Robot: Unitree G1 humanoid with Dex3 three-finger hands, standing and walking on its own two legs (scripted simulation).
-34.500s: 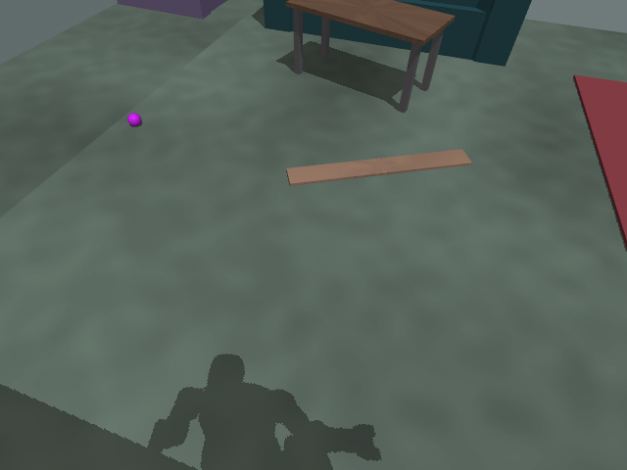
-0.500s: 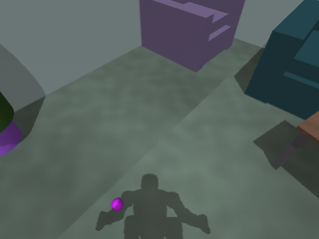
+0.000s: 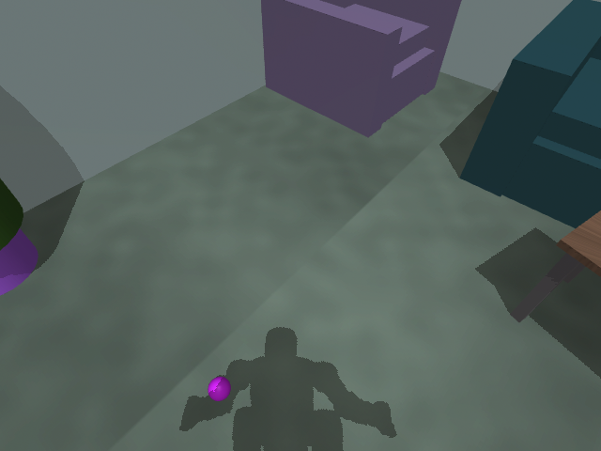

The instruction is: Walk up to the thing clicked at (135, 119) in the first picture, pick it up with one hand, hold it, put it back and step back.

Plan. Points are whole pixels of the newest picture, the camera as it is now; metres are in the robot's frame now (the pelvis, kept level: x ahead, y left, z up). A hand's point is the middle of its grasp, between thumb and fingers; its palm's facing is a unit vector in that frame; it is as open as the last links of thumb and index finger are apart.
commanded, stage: stand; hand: left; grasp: from above
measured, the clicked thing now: (219, 388) +0.43 +0.25 -0.75
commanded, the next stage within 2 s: step back in 0.20 s
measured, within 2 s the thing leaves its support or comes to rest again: neither
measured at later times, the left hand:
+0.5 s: hand out of the picture +0.09 +0.31 -0.18, palm faces -0.01 -0.92 -0.38, open 7.4 cm
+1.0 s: hand out of the picture -0.03 +0.29 -0.17, palm faces -0.10 -0.91 -0.40, open 7.4 cm
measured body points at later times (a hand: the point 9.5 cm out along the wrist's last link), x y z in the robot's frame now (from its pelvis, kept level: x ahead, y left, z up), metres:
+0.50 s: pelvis -0.04 +0.04 -0.03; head +0.02 +0.05 +0.42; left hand +0.09 +0.36 -0.16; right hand +0.04 -0.29 -0.14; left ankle -0.04 +0.14 -0.75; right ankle -0.02 -0.12 -0.74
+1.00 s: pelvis -0.14 +0.03 -0.03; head -0.09 +0.02 +0.42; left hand -0.02 +0.34 -0.14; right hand -0.06 -0.29 -0.15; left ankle -0.07 +0.14 -0.73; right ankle -0.15 -0.08 -0.75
